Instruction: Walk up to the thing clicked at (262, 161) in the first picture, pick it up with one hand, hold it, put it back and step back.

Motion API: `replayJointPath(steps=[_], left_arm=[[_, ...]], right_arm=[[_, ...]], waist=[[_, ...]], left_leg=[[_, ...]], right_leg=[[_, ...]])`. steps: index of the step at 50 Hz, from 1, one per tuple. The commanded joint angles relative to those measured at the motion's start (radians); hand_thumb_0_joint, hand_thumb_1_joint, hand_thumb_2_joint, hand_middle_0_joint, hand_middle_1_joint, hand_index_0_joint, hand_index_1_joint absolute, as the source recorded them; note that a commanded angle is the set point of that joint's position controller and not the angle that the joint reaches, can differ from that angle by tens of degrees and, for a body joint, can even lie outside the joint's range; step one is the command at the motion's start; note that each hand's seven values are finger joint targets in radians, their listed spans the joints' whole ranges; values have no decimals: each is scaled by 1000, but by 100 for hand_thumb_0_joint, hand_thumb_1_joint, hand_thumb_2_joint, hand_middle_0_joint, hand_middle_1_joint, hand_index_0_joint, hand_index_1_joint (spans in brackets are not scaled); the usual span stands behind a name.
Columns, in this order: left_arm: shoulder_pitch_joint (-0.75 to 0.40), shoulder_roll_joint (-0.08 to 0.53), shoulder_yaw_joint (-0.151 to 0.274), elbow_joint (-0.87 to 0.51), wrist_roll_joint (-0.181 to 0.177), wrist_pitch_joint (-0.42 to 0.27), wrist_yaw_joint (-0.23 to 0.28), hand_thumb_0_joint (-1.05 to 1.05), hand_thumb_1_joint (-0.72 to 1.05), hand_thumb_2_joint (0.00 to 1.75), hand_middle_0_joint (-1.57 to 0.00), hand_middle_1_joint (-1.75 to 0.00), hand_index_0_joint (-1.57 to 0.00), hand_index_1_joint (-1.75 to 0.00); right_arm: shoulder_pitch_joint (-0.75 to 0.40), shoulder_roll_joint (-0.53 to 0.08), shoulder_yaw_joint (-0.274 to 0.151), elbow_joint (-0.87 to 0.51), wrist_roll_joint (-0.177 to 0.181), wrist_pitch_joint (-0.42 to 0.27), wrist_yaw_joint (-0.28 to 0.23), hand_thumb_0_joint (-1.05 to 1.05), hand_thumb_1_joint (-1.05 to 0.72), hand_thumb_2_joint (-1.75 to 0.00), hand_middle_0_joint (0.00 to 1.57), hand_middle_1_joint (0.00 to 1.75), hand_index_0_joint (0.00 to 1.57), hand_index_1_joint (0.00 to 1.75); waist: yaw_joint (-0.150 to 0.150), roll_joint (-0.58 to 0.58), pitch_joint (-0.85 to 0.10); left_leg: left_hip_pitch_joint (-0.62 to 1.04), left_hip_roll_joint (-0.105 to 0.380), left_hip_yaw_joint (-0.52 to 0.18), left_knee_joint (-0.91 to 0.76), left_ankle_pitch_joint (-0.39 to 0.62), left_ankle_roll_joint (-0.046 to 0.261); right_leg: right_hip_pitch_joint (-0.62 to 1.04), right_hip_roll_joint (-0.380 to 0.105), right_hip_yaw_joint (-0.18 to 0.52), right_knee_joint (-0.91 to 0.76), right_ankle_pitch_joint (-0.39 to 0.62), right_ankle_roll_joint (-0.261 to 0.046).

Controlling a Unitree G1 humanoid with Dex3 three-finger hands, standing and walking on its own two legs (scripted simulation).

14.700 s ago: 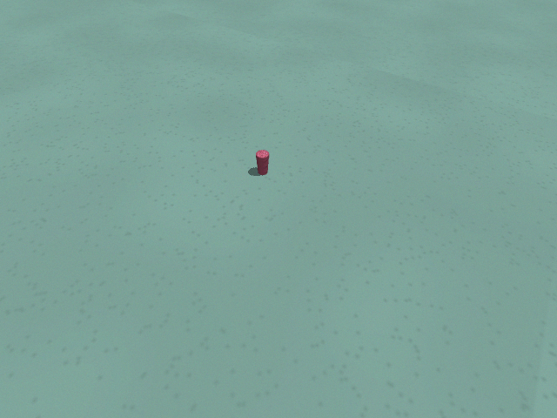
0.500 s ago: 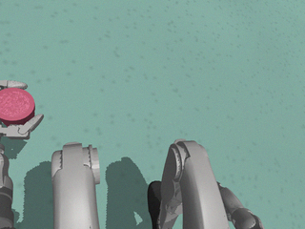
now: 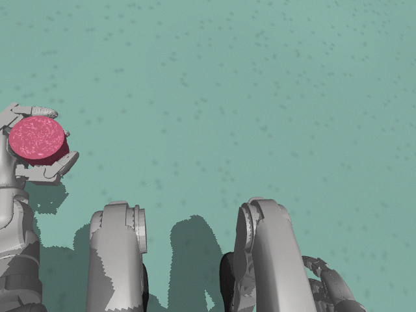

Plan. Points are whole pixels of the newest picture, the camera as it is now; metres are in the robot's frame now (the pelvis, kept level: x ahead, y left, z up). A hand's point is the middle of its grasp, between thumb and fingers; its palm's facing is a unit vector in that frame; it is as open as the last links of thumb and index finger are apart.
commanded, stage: settle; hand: left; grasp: from the side
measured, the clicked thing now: (47, 152) +0.40 +0.28 -0.05
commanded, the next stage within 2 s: lift in 0.48 s
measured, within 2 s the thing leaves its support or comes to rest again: neither
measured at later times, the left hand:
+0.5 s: hand (39, 144) +0.40 +0.27 +0.00, palm faces +0.22 -0.97 -0.04, open 9.2 cm
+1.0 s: hand (28, 134) +0.39 +0.26 +0.05, palm faces +0.18 -0.98 -0.03, open 9.3 cm
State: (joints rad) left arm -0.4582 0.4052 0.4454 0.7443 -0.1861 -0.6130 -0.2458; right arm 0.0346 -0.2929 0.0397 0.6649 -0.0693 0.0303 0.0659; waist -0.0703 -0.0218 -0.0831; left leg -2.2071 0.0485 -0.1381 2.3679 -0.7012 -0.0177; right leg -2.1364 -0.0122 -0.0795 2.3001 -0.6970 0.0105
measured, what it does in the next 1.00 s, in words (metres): rises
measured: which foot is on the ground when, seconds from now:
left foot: down 0.00-1.00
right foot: down 0.00-1.00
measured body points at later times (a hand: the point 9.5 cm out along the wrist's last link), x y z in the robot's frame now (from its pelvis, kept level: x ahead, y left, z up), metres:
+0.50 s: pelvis -0.01 +0.00 +0.02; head +0.18 +0.06 +0.43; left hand +0.38 +0.32 +0.00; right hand +0.16 -0.25 -0.10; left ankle +0.08 +0.13 -0.31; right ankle +0.10 -0.12 -0.31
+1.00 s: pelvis +0.00 +0.00 +0.06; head +0.18 +0.04 +0.47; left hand +0.37 +0.31 +0.06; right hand +0.16 -0.26 -0.07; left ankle +0.08 +0.13 -0.31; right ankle +0.10 -0.12 -0.31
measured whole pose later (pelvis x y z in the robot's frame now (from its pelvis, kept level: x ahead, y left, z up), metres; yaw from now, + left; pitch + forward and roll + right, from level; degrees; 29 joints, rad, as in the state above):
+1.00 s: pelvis +0.00 +0.00 +0.06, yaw +3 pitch +32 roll -4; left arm -0.43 0.34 0.40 0.66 -0.20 -0.54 -0.26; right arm 0.10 -0.27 0.00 0.67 -0.02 -0.01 0.03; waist -0.05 0.00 -0.16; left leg -2.05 0.05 -0.09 2.16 -0.67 -0.01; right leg -1.99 -0.02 -0.05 2.12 -0.68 0.01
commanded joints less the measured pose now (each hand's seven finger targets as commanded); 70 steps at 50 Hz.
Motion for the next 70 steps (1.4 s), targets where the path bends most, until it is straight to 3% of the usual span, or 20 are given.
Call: replayJointPath(steps=[1,4,7,12,15,24,27,28,30,33,36,39,43,50,52,54,60,61,64,70], left_arm=[[-248,216,50,-240,-25,-73,4,0,21,123,-129,-136,-128,-138],[-187,197,49,-156,-13,-55,-2,0,22,123,-129,-135,-128,-137],[-272,195,38,-235,-13,-67,3,0,21,124,-127,-134,-126,-136],[-260,183,31,-186,-6,-67,7,0,23,124,-128,-135,-127,-137],[-289,177,20,-207,0,-69,9,0,21,126,-128,-136,-128,-138],[-294,172,24,-145,22,-67,27,0,22,128,-127,-136,-126,-138],[-344,171,8,-166,21,-74,20,0,24,127,-125,-134,-125,-136],[-307,186,33,-131,23,-72,24,0,23,128,-126,-134,-125,-137],[-324,178,21,-129,19,-78,21,0,25,119,-128,-136,-130,-135],[-322,191,30,-169,10,-82,10,0,22,120,-131,-141,-134,-139],[-283,182,22,-140,2,-73,-9,0,25,122,-129,-140,-132,-138],[-308,196,24,-222,-15,-64,-23,0,23,121,-130,-140,-133,-138],[-252,167,28,-237,-38,-30,-22,0,23,120,-127,-138,-130,-136],[-209,139,-17,-372,-51,28,-12,0,23,118,-126,-137,-129,-134],[-174,150,6,-393,-57,45,3,0,21,120,-126,-137,-129,-135],[-162,110,-24,-476,-66,57,12,0,24,120,-125,-137,-129,-135],[-48,82,-48,-563,-53,130,61,0,27,119,-123,-135,-127,-133],[-52,68,-80,-608,-49,139,67,0,26,119,-123,-134,-126,-132],[-24,68,-93,-658,-40,170,97,0,25,119,-121,-133,-125,-132],[58,54,-107,-734,-37,219,146,0,23,118,-120,-133,-123,-131]], right_arm=[[97,-203,-86,-64,2,-25,-20,0,-90,-90,20,30,20,30],[99,-203,-90,-59,4,-28,-23,0,-90,-90,20,30,20,30],[101,-199,-93,-61,2,-34,-25,0,-90,-90,20,30,20,30],[95,-194,-97,-63,3,-43,-28,0,-90,-90,20,30,20,30],[102,-191,-96,-59,3,-47,-29,0,-90,-90,20,30,20,30],[126,-179,-97,-58,1,-49,-28,0,-90,-90,20,30,20,30],[117,-185,-98,-58,2,-51,-29,0,-89,-90,20,30,20,30],[131,-185,-98,-48,1,-51,-28,0,-89,-90,20,30,20,30],[124,-185,-96,-51,2,-51,-28,0,-92,-90,20,30,20,30],[128,-186,-97,-59,7,-53,-29,0,-92,-90,20,30,20,30],[138,-185,-96,-52,15,-52,-32,0,-92,-90,20,30,20,30],[143,-188,-104,-59,20,-56,-36,0,-92,-90,20,30,20,30],[150,-181,-107,-68,35,-60,-42,0,-91,-90,20,30,20,30],[132,-165,-113,-97,59,-70,-60,0,-91,-89,20,30,20,30],[137,-163,-114,-103,65,-70,-63,0,-90,-89,20,30,20,30],[137,-151,-116,-123,69,-71,-65,0,-90,-89,20,30,20,30],[129,-141,-123,-152,90,-73,-79,0,-89,-89,20,30,20,30],[125,-141,-122,-158,92,-74,-81,0,-89,-89,20,30,20,30],[121,-132,-123,-165,98,-74,-90,0,-89,-89,20,30,20,30],[136,-113,-121,-176,104,-85,-104,0,-90,-89,20,30,20,30]], waist=[[13,147,-664],[12,135,-621],[9,168,-654],[9,144,-620],[7,168,-653],[3,134,-640],[2,173,-630],[3,162,-641],[-3,166,-620],[14,179,-686],[8,178,-648],[18,181,-705],[19,142,-697],[24,130,-674],[33,104,-683],[35,108,-721],[54,118,-705],[44,140,-690],[42,129,-670],[37,102,-672]], left_leg=[[428,-23,86,-293,140,41],[435,-21,87,-310,135,41],[466,-23,88,-323,127,39],[456,-26,92,-351,69,41],[501,-25,90,-351,127,38],[491,-29,95,-377,110,41],[520,-29,90,-400,67,39],[526,-27,86,-398,89,37],[517,-28,79,-409,56,37],[553,-32,89,-412,116,35],[558,-31,78,-440,80,34],[577,-34,99,-439,111,38],[589,-33,92,-472,96,40],[618,-30,96,-530,89,44],[636,-27,87,-554,84,44],[662,-29,95,-571,131,43],[798,-23,80,-676,156,40],[820,-22,71,-701,138,37],[865,-20,71,-747,143,38],[990,-23,76,-835,251,40]], right_leg=[[373,36,-24,-270,177,-45],[346,35,-24,-279,168,-45],[348,33,-23,-286,159,-49],[342,34,-20,-314,104,-49],[338,30,-19,-301,157,-52],[364,30,-14,-333,136,-50],[334,28,-14,-338,104,-52],[348,27,-17,-332,122,-51],[326,28,-20,-330,94,-53],[365,24,-16,-331,143,-54],[347,23,-16,-344,114,-54],[411,21,-3,-371,140,-52],[431,21,-1,-411,123,-50],[490,17,25,-503,112,-47],[527,18,27,-528,107,-45],[591,16,34,-554,148,-43],[645,17,31,-630,177,-46],[641,16,28,-642,166,-48],[701,16,35,-701,177,-44],[866,15,40,-811,281,-33]])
